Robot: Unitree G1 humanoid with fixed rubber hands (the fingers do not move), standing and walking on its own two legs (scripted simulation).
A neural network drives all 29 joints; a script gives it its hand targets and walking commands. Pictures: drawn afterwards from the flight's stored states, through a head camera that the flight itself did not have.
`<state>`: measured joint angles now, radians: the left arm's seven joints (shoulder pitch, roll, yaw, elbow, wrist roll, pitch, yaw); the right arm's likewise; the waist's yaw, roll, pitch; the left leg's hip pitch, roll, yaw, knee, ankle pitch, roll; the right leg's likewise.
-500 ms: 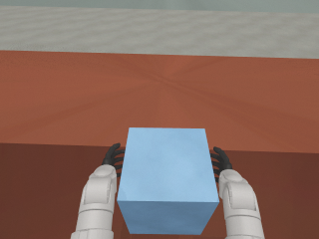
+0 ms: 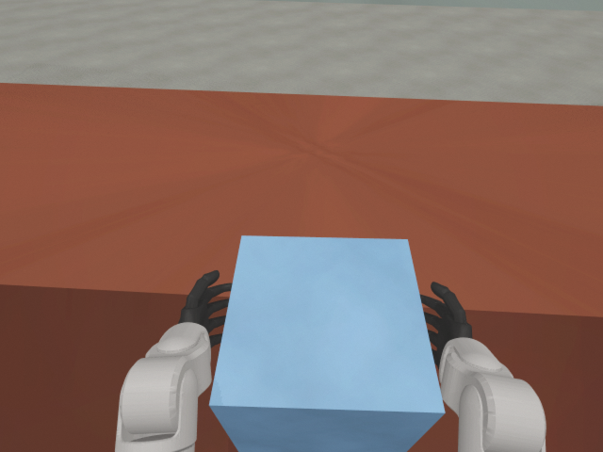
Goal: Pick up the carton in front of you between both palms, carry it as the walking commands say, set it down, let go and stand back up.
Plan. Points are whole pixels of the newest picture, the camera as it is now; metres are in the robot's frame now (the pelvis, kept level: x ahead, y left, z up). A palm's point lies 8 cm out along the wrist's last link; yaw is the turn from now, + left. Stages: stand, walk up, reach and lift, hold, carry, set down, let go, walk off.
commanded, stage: carry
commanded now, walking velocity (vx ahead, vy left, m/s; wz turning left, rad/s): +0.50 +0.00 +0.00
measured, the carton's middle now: (321, 355) +0.26 -0.01 +0.02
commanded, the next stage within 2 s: none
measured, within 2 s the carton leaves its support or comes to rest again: neither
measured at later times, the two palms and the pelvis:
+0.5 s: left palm (209, 183) +0.56 +0.19 +0.08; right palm (374, 194) +0.53 -0.11 +0.09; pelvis +0.30 +0.06 +0.01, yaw -3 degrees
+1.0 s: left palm (251, 94) +0.89 +0.15 +0.10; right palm (371, 98) +0.90 -0.15 +0.09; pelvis +0.63 -0.01 +0.00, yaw +1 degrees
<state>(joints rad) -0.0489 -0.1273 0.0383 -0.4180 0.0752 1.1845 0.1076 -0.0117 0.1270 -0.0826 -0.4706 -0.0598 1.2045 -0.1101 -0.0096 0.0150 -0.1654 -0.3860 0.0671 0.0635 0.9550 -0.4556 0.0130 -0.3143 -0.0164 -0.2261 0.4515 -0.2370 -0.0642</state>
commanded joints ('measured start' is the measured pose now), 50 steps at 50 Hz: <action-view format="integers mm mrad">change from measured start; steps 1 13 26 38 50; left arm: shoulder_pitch -451 -412 -343 -338 -620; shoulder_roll -853 -787 -930 -777 -764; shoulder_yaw -629 -645 -690 -672 -639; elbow -160 -137 -114 -208 -67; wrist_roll -328 -368 -296 -332 -374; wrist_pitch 19 59 -33 29 -8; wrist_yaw -132 -141 -164 -149 -152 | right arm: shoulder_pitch -530 -419 -432 -387 -639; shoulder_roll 833 786 904 749 770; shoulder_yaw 720 653 747 696 677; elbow -124 -90 -113 -167 -17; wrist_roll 376 293 358 314 279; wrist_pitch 9 31 -51 3 -31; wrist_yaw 168 116 203 164 115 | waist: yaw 33 19 -3 11 35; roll -63 -166 111 145 -123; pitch -105 -29 -147 -27 -164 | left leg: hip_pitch -402 45 419 460 -275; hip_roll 91 -39 236 160 53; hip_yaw -37 203 -64 167 -18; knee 69 -471 -795 -559 173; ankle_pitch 84 374 348 820 239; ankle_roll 2 7 102 53 18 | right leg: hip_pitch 382 244 -368 -71 269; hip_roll -367 -219 -110 6 -274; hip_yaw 479 57 129 -55 253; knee -316 -122 489 36 -224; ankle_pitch -145 320 70 186 85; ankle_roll -108 -5 57 14 -88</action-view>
